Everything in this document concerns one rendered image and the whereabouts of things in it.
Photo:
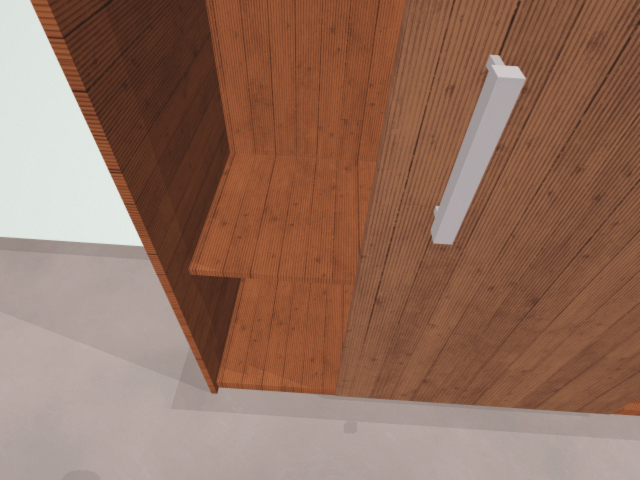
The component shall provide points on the handle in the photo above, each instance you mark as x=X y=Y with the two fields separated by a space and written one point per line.
x=499 y=94

